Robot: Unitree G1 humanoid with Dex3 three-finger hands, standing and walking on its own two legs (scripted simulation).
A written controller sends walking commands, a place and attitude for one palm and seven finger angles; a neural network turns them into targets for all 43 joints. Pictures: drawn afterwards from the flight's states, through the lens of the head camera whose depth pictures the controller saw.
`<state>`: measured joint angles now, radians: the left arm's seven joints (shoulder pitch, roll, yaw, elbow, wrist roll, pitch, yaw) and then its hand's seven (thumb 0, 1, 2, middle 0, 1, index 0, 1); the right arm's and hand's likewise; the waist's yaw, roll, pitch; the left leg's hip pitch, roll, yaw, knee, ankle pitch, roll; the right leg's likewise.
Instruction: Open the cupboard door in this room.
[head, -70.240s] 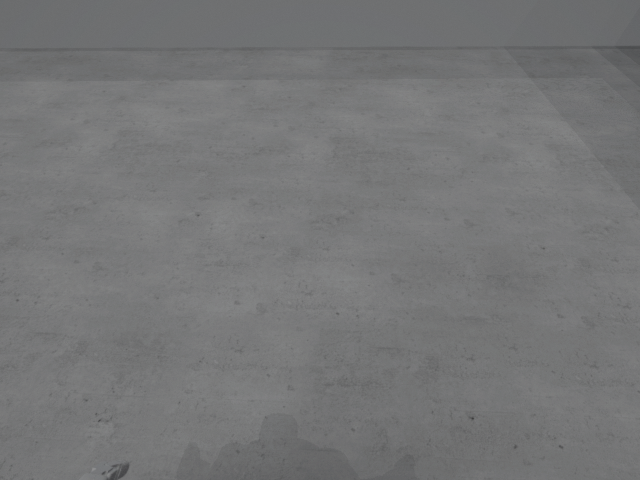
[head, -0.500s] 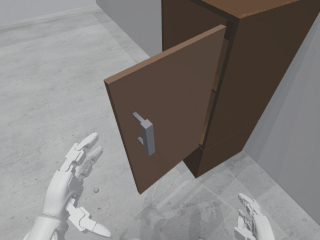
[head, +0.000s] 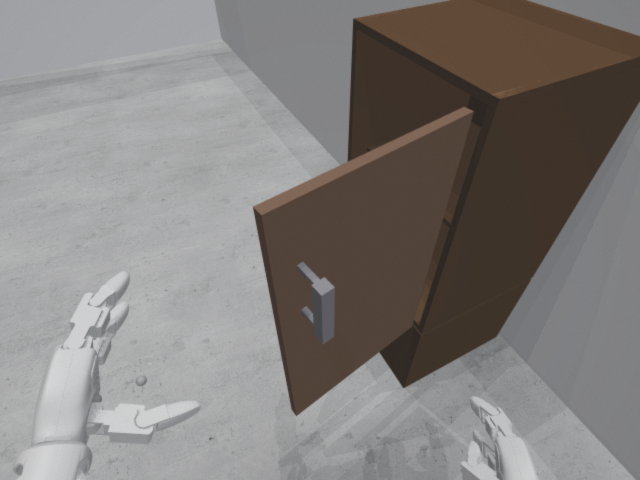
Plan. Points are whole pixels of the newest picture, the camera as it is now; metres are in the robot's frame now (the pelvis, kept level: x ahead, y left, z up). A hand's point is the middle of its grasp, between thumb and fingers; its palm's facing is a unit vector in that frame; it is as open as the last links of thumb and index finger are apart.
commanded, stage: draw the hand back to the body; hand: left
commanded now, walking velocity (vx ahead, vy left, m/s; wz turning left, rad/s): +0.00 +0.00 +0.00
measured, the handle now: (314, 303) +0.34 +0.05 +0.03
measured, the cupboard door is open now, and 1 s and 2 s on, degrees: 100 100 100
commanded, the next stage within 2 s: step back with the hand held close in 0.80 s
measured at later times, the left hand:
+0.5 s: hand (70, 322) +0.21 +0.26 +0.17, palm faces +0.46 -0.78 -0.42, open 8.3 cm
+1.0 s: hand (81, 328) +0.20 +0.25 +0.17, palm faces +0.44 -0.79 -0.43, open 7.4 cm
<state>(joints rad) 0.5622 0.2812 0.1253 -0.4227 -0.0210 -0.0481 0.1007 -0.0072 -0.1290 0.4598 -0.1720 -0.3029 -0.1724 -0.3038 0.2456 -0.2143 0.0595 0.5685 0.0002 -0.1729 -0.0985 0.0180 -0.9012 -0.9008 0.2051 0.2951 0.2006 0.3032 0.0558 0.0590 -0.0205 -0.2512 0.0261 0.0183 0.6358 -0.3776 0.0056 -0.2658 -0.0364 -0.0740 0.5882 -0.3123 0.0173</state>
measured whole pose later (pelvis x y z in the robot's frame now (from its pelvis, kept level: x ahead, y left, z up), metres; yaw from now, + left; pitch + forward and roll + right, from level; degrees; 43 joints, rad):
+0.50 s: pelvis +0.01 -0.01 +0.02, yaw -1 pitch -4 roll -1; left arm 0.45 0.33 0.35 -0.38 -0.04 -0.08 0.12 0.01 0.72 0.83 -0.21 -0.30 -0.21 -0.30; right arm 0.19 -0.22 0.02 0.65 -0.01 -0.12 -0.07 0.02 -0.90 -0.90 0.21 0.30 0.20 0.30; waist 0.08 0.07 0.03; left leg -0.04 0.03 0.04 0.40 -0.29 0.00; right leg -0.08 -0.02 -0.06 0.37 -0.22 0.01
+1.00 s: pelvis +0.00 -0.02 +0.02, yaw -1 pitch -3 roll -1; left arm 0.45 0.33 0.36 -0.36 -0.03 -0.12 0.11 0.02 0.88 0.90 -0.22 -0.30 -0.22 -0.30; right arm 0.18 -0.23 0.02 0.65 0.00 -0.12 -0.08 0.02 -0.90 -0.90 0.20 0.29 0.20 0.30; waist 0.06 0.08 0.03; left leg -0.09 0.06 0.04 0.41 -0.27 -0.02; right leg -0.10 0.01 -0.06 0.35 -0.19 -0.01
